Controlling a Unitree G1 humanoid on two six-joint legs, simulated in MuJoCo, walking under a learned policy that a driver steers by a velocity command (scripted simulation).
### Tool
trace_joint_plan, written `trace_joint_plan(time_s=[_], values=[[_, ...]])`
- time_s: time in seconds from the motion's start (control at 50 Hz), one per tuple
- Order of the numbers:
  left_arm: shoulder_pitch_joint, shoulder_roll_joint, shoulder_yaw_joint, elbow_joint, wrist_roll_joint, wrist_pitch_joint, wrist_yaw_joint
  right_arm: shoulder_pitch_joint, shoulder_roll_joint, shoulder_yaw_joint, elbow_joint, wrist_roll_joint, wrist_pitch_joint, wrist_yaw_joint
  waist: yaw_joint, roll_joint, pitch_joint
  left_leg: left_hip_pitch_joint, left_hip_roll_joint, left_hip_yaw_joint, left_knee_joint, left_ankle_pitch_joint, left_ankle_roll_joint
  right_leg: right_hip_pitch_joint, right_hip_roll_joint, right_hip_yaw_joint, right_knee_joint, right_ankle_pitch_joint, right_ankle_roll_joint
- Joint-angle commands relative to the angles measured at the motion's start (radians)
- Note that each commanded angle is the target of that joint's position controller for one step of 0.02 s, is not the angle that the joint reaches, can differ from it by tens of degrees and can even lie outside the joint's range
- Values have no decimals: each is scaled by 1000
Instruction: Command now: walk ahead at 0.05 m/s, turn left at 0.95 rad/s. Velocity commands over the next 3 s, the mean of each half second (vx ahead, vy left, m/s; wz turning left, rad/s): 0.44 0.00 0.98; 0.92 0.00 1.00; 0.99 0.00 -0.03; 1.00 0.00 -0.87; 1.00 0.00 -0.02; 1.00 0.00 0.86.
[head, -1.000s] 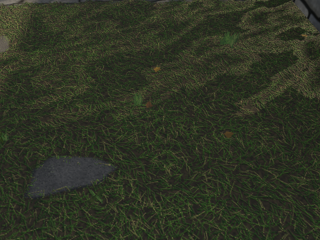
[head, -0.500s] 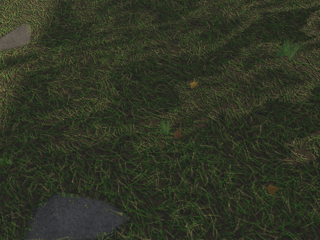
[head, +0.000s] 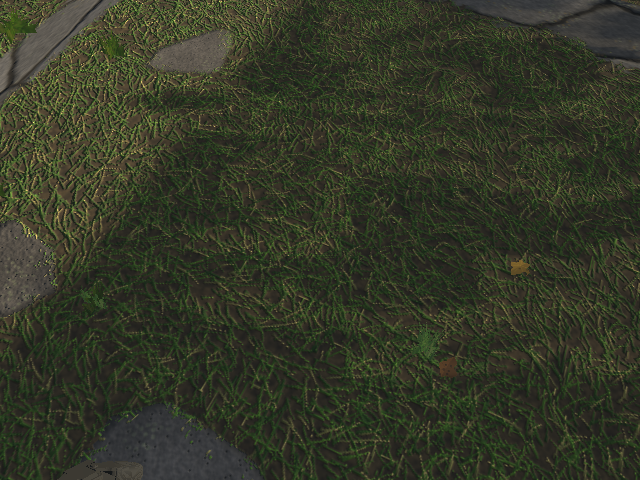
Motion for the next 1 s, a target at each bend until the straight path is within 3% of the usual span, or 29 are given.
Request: trace_joint_plan(time_s=[0.02,0.1,0.14,0.18,0.2,0.22,0.24,0.26,0.28,0.3,0.36,0.48,0.58,0.62,0.66,0.68,0.72,0.74,0.76,0.78,0.8,0.82,0.84,0.86,0.88,0.92,0.94,0.96,1.0], values=[[-5,103,25,-70,-7,-16,5,45,-166,-44,-66,-6,0,-1,8,126,-151,242,252,-376,-117,-111,22,-63,46,-16,-63,4,-9],[-13,122,22,-79,-18,-39,4,37,-181,-48,-84,-16,2,9,6,151,-147,246,254,-437,-79,-39,47,17,87,-6,-178,-24,-44],[15,130,20,-74,-15,-50,-5,3,-184,-47,-102,-23,5,23,22,149,-172,141,227,-477,-115,-397,58,166,103,-11,-268,-60,-56],[109,139,26,-49,-33,-57,-3,-113,-177,-40,-143,-38,7,41,100,184,-133,-95,194,-499,-134,-605,23,432,123,-33,-436,-99,-62],[189,149,32,-27,-44,-63,8,-171,-154,-33,-160,-35,3,42,169,153,-102,-244,148,-450,-89,-643,-26,607,103,-52,-580,-4,-69],[245,211,50,-12,-44,-70,24,-134,-99,-20,-150,-24,-9,33,186,-8,-112,-381,53,-297,136,-687,-82,751,-14,19,-688,-75,-75],[248,294,56,-42,-14,-76,25,-81,-13,8,-176,-5,-22,23,148,-202,-179,-442,-39,-56,477,-597,-111,778,-328,370,-790,-387,-131],[143,326,68,-54,10,-75,19,-151,-117,-4,-202,-28,-32,27,114,-123,-83,-534,48,-19,573,-377,-125,603,-348,523,-873,-503,-178],[111,269,58,-55,10,-78,10,-171,-155,-11,-208,-35,-32,41,84,-88,-57,-512,123,-12,634,-273,-126,538,-323,448,-842,-478,-186],[93,231,46,-58,2,-81,0,-145,-154,-9,-194,-36,-30,59,72,-78,-55,-500,135,14,687,-210,-131,515,-259,324,-830,-398,-168],[158,207,36,-53,-4,-95,-15,-96,-132,4,-180,-37,-11,98,75,-104,-47,-506,181,88,831,-121,-136,476,-179,113,-843,-276,-143],[351,203,45,1,0,-135,-37,-217,-116,21,-206,-30,-8,103,148,-80,3,-642,248,119,855,-12,-137,582,-197,-55,-860,-140,-113],[473,162,39,65,5,-148,-36,-347,-89,36,-219,-31,-20,122,198,-66,77,-710,274,197,736,-19,-101,694,-216,-197,-891,4,-105],[519,145,34,99,8,-151,-29,-417,-62,52,-241,-35,-26,131,212,-64,107,-721,286,260,655,-53,-75,744,-222,-259,-893,125,-101],[556,141,32,136,16,-151,-21,-470,-37,71,-265,-33,-30,136,211,-70,112,-686,287,332,569,-112,-38,795,-225,-335,-862,377,-93],[554,144,30,149,19,-148,-17,-476,-24,81,-273,-32,-32,135,194,-72,101,-621,270,370,511,-146,-11,799,-219,-384,-827,575,-85],[516,177,31,154,14,-142,-2,-412,-13,90,-257,-27,-31,120,116,-99,22,-339,170,468,398,-196,48,743,-216,-468,-698,1243,-73],[505,218,40,157,12,-131,7,-311,-37,81,-231,-28,-31,110,48,-128,-46,-196,128,472,383,-241,72,736,-243,-468,-560,1466,-78],[475,260,51,149,11,-118,10,-134,-80,60,-184,-23,-35,98,-43,-152,-137,-6,96,441,365,-293,103,697,-274,-453,-352,1552,-100],[432,274,54,126,5,-114,-2,91,-140,26,-116,-23,-48,78,-137,-145,-242,301,82,357,280,-287,146,536,-285,-427,-71,1411,-122],[434,210,44,120,17,-117,-21,156,-197,-6,-66,-17,-50,52,-125,-34,-274,561,177,176,187,-339,159,267,-194,-409,223,624,-112],[394,114,21,-2,3,-137,-45,78,-316,-34,-97,-22,-29,39,-23,216,-321,810,443,-400,41,-509,297,-191,13,-338,596,-152,-44],[233,195,33,-71,-2,-163,-44,155,-311,-38,-105,-24,-20,32,-95,22,-363,812,468,-566,-86,-465,313,-306,6,-132,634,-42,-57],[192,172,23,-95,-8,-177,-42,153,-289,-35,-69,-22,-27,21,-64,6,-235,704,471,-499,-141,-357,288,-337,-41,-108,572,-3,-65],[228,165,16,-78,-4,-180,-39,127,-240,-22,-55,-23,-40,15,6,-61,-112,520,437,-401,-168,-244,254,-279,-78,-114,465,7,-66],[298,151,11,-50,35,-141,-42,31,-180,4,-68,-21,-69,-2,112,-67,-39,295,332,-232,-168,-105,232,-162,-116,-107,370,-55,-37],[311,143,11,-45,50,-118,-46,24,-150,17,-69,-7,-83,0,132,-54,-26,218,296,-191,-174,-66,228,-132,-130,-114,329,-85,-22],[287,132,7,-65,54,-102,-51,24,-142,23,-66,-1,-96,5,142,-22,-11,134,269,-166,-198,-69,230,-112,-130,-132,268,-117,-8],[128,112,-5,-140,46,-95,-58,36,-151,23,-57,0,-117,10,118,19,57,-5,224,-141,-254,-4,216,-93,-120,-183,107,-1,6]])
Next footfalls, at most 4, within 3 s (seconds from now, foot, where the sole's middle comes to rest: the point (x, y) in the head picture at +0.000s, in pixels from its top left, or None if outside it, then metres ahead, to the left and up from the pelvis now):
0.22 right None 0.13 -0.17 -0.77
0.80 left None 0.34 0.21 -0.77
1.22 right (41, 356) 0.71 0.54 -0.77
1.62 left None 0.72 0.99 -0.77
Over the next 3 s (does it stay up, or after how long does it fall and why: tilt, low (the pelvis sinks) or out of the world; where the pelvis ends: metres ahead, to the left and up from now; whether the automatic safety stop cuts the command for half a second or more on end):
stays up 1.79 1.51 -0.02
